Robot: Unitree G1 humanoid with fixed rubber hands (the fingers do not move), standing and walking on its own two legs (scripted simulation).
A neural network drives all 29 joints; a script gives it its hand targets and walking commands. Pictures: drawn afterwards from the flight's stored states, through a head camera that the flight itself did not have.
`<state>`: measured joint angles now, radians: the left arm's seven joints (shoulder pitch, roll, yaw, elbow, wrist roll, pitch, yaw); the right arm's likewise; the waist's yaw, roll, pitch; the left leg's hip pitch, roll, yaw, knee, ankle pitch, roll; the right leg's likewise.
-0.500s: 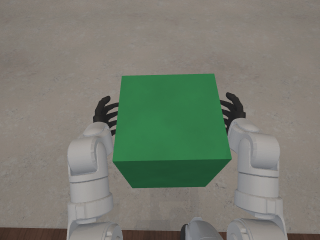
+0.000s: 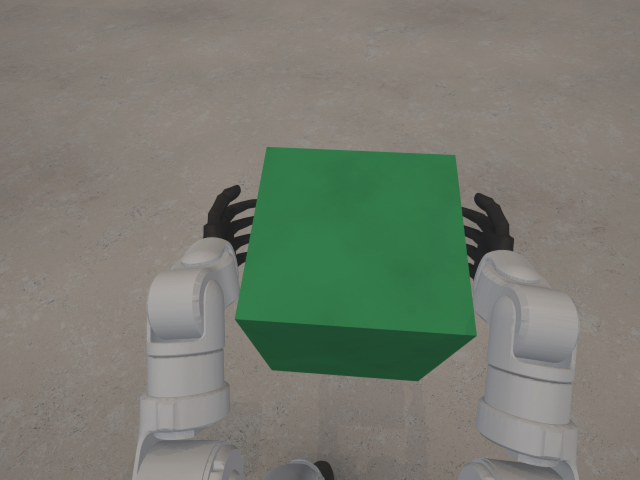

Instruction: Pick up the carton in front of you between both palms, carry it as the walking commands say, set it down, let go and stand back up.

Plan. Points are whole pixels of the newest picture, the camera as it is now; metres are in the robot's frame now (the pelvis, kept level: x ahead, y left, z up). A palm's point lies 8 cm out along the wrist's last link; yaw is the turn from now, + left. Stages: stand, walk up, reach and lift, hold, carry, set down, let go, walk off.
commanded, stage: carry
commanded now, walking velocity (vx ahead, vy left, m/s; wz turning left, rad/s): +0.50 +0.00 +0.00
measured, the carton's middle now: (350, 277) +0.34 +0.03 +0.07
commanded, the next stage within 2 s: none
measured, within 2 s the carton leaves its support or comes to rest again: neither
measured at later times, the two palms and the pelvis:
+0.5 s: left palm (285, 168) +0.67 +0.18 -0.03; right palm (434, 171) +0.68 -0.12 -0.03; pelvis +0.36 +0.03 -0.08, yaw +2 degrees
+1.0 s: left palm (270, 81) +0.93 +0.25 +0.03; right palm (397, 81) +0.93 -0.05 +0.03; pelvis +0.69 +0.10 -0.06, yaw +0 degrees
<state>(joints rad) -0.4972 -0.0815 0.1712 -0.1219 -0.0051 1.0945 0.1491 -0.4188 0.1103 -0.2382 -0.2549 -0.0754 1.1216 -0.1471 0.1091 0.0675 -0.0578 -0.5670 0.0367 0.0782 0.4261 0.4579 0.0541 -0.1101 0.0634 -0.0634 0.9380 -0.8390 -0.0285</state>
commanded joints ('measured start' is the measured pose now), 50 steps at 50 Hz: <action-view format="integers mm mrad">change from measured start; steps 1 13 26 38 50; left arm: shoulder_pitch -525 -535 -214 -82 0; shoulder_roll -762 -895 -863 -873 -851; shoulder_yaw -639 -628 -708 -784 -784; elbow -18 -113 -13 -234 -461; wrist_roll -261 -177 -162 -263 -264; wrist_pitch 23 -67 -174 -48 115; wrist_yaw -107 -77 -135 -195 -203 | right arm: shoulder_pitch -503 -687 -380 -94 -43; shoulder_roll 597 942 874 878 861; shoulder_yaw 600 795 815 809 841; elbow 62 13 107 -53 -285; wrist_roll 209 442 308 233 359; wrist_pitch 20 -100 -186 -88 72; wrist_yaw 66 131 159 145 196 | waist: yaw -179 -172 -61 -89 -132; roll -106 19 -261 -261 28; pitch -224 -430 -615 -264 -272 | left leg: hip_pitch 472 634 -131 42 679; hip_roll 4 204 -73 -24 361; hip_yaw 45 -383 -112 79 -411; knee -142 92 935 140 -189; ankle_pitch -11 -185 -977 -610 -549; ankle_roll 8 226 -67 -80 153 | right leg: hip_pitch -63 -763 614 182 -607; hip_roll -86 -130 -479 -281 -174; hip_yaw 49 64 596 52 65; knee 296 328 -520 -697 310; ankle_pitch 758 520 1146 1117 413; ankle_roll -58 -17 -308 -83 3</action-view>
